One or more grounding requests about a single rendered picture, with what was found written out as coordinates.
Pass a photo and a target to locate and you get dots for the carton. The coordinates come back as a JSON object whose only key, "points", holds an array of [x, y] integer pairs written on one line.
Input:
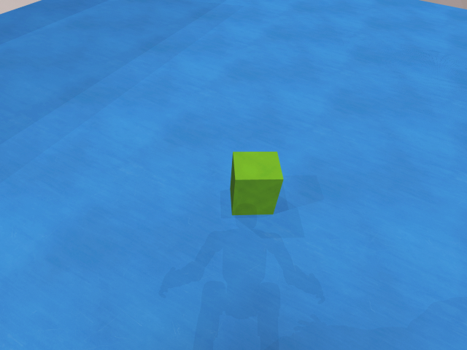
{"points": [[256, 180]]}

